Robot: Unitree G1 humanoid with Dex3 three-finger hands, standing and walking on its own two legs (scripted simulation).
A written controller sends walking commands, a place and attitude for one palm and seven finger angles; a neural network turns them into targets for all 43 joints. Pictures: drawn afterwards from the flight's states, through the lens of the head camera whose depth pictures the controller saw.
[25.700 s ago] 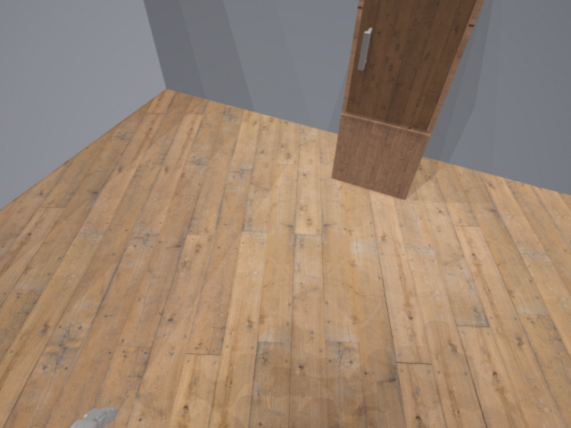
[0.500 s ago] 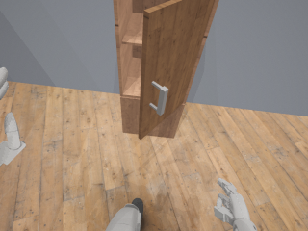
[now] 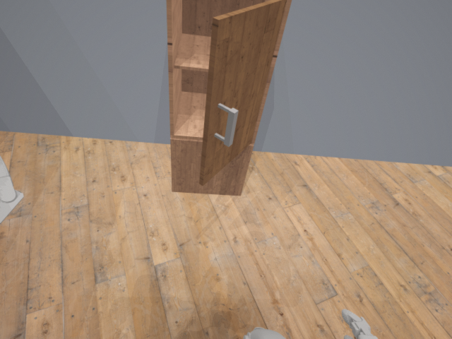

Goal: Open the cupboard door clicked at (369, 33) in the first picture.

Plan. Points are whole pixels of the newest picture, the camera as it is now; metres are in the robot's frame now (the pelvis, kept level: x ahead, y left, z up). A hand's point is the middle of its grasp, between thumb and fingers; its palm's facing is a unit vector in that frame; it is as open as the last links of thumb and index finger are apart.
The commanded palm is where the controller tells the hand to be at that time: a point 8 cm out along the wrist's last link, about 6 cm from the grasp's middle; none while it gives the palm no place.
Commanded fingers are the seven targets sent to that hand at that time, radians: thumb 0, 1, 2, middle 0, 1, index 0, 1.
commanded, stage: stop stepping back and stand still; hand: left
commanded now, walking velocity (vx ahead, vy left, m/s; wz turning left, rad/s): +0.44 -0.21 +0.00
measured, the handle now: (225, 125) +0.74 +0.03 -0.05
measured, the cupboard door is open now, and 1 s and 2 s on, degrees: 52 52 52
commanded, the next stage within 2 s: let the arm hang, fingers relaxed in 1.64 s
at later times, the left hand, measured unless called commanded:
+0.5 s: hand (63, 240) +0.18 +0.22 +0.17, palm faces +0.42 -0.78 -0.47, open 7.4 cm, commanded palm +0.13 +0.26 +0.19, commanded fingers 0.00 0.90 0.90 -0.20 -0.30 -0.20 -0.30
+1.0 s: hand (58, 215) +0.22 +0.24 +0.16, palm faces +0.36 -0.78 -0.52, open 7.4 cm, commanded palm +0.17 +0.28 +0.19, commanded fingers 0.00 0.90 0.90 -0.20 -0.30 -0.20 -0.30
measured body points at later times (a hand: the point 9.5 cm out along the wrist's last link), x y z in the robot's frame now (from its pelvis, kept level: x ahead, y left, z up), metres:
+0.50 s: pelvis -0.02 -0.04 +0.02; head -0.02 -0.05 +0.47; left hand +0.16 +0.26 +0.20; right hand +0.12 -0.31 -0.08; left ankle +0.05 +0.10 -0.67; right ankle -0.07 -0.12 -0.72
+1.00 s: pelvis +0.02 -0.01 +0.01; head +0.04 -0.02 +0.46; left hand +0.20 +0.28 +0.19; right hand +0.17 -0.24 -0.09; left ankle +0.06 +0.10 -0.72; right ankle -0.05 -0.12 -0.72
